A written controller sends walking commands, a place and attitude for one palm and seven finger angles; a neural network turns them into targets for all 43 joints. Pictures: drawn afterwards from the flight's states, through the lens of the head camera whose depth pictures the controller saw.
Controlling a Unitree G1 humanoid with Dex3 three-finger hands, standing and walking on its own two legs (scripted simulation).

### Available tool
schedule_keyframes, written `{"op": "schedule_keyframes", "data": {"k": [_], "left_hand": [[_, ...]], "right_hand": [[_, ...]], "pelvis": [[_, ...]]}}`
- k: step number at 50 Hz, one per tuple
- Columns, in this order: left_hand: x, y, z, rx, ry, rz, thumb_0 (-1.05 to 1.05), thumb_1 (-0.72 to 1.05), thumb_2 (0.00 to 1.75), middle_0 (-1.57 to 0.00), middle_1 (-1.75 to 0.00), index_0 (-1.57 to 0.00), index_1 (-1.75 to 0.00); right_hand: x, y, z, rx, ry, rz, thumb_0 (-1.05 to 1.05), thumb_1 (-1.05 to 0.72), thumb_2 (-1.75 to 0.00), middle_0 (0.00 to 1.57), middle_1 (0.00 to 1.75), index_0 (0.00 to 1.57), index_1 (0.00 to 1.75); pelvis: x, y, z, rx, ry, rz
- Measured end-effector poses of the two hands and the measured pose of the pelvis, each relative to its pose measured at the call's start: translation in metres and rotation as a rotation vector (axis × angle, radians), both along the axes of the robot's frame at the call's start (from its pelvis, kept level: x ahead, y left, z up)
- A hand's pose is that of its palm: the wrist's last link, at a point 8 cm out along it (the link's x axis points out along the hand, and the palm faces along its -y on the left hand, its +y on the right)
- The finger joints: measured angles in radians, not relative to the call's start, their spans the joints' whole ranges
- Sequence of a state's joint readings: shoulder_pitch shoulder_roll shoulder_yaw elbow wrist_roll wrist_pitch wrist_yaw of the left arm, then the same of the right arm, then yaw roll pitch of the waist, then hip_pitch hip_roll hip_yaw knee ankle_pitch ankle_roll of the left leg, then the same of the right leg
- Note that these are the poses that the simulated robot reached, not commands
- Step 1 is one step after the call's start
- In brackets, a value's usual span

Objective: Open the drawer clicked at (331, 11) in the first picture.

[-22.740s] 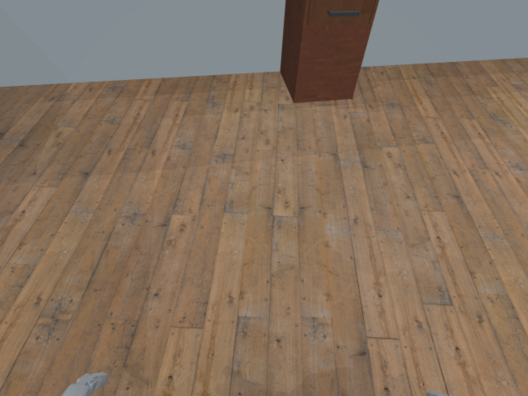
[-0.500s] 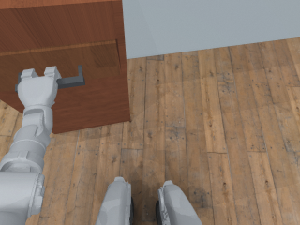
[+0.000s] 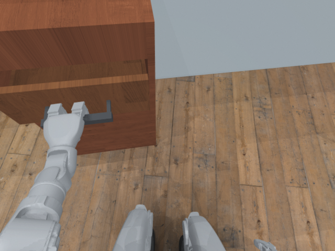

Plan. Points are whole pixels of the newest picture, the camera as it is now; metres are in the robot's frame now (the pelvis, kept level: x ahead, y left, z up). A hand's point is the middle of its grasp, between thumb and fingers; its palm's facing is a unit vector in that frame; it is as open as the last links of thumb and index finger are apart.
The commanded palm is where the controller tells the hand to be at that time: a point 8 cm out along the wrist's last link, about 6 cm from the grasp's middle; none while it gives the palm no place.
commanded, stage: pull the drawer open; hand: left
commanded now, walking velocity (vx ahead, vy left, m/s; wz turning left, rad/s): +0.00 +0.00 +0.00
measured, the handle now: (78, 113) +0.45 +0.26 -0.05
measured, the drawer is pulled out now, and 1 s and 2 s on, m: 0.06 0.17 0.28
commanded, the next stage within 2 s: none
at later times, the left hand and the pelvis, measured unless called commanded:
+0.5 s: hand (73, 153) +0.35 +0.26 -0.07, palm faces -0.05 -0.05 -1.00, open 5.4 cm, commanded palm +0.32 +0.23 -0.02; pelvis +0.00 +0.00 +0.01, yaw +1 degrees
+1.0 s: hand (73, 173) +0.30 +0.25 -0.07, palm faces -0.05 -0.06 -1.00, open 5.4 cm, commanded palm +0.27 +0.23 -0.02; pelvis +0.00 -0.01 +0.01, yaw +1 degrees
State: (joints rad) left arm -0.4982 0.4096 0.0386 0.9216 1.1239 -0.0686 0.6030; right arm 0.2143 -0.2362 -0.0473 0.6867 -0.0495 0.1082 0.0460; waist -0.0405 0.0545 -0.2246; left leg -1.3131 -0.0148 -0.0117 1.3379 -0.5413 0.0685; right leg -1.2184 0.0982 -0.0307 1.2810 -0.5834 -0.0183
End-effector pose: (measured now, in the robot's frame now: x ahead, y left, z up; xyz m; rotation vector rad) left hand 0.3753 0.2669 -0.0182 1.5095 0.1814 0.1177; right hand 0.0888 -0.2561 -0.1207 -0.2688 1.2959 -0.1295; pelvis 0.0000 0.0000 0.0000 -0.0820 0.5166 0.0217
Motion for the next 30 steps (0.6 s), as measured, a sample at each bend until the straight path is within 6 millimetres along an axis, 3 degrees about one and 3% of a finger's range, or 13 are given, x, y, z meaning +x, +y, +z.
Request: {"op": "schedule_keyframes", "data": {"k": [19, 30], "left_hand": [[-0.036, -0.008, 0.001, 0.004, 0.015, 0.014, 0.01, 0.75, 0.82, -0.32, -1.34, -0.4, -1.35], [-0.058, -0.013, 0.001, 0.006, 0.016, 0.021, 0.02, 0.75, 0.83, -0.32, -1.34, -0.4, -1.35]], "right_hand": [[0.004, 0.003, 0.004, 0.021, -0.032, 0.005, 0.0, -0.91, -0.9, 0.21, 0.3, 0.2, 0.3], [0.023, 0.004, 0.006, 0.031, -0.077, 0.028, 0.0, -0.91, -0.9, 0.21, 0.3, 0.2, 0.3]], "pelvis": [[-0.004, -0.002, 0.006, 0.009, -0.031, 0.003], [-0.002, -0.003, 0.009, 0.014, -0.041, 0.005]]}}
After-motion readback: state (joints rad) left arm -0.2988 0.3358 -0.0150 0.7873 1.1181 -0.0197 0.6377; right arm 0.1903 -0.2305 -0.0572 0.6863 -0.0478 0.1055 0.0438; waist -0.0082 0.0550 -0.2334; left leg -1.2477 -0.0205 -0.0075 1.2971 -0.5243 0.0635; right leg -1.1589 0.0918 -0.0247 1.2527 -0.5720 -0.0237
